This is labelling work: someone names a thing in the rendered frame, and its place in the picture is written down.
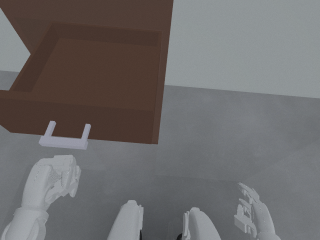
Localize robot left hand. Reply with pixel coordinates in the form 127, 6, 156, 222
21, 155, 81, 211

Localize cabinet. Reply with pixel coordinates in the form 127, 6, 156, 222
0, 0, 174, 145

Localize robot thigh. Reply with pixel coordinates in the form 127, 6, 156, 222
107, 203, 144, 240
182, 210, 221, 240

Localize drawer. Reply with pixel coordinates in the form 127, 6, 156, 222
0, 21, 162, 144

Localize left robot thigh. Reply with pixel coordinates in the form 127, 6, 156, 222
107, 203, 144, 240

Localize robot right hand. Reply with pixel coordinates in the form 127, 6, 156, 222
234, 182, 276, 238

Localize right robot thigh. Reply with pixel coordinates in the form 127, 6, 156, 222
182, 210, 221, 240

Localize handle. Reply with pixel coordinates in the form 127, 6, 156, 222
39, 121, 91, 150

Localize left robot forearm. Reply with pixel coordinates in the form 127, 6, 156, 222
0, 207, 49, 240

